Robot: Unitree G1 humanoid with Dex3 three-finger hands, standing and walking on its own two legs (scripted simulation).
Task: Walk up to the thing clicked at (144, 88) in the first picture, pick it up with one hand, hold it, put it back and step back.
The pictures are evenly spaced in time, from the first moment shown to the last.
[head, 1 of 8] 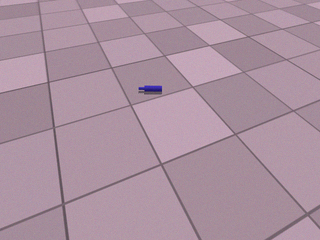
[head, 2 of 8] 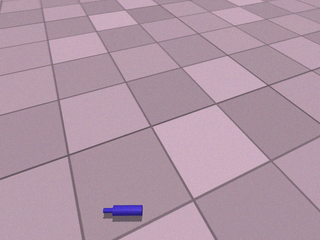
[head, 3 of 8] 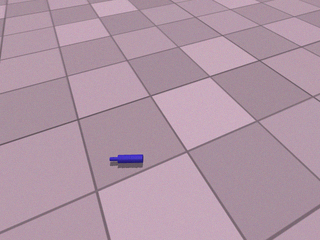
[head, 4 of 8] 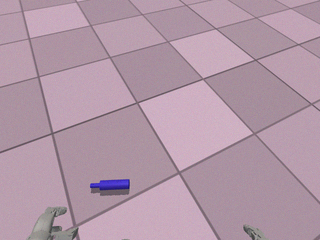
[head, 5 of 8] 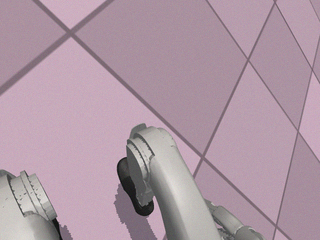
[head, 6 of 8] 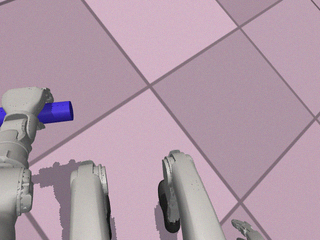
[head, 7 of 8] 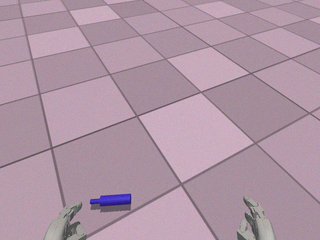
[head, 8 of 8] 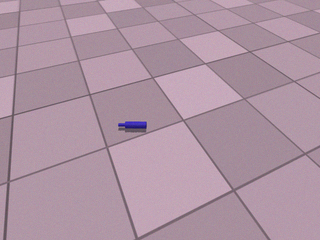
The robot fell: no
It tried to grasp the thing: yes
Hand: left
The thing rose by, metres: 0.66
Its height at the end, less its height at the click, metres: +0.00
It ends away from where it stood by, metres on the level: 0.01
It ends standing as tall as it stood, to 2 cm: yes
